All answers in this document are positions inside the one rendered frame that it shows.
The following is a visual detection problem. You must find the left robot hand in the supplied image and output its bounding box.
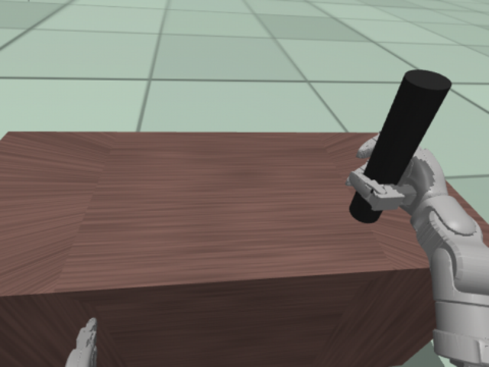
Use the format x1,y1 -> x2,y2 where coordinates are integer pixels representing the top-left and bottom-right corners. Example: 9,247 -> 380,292
65,317 -> 97,367

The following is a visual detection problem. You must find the right robot hand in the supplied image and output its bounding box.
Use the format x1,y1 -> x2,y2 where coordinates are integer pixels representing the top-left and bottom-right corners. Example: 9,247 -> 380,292
345,131 -> 449,216

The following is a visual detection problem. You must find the right robot arm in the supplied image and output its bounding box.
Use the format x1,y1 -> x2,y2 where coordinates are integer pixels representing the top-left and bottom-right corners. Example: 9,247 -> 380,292
410,195 -> 489,367

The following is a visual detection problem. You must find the can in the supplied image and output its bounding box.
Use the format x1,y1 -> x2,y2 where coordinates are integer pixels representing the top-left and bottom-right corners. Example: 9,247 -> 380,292
349,70 -> 452,223

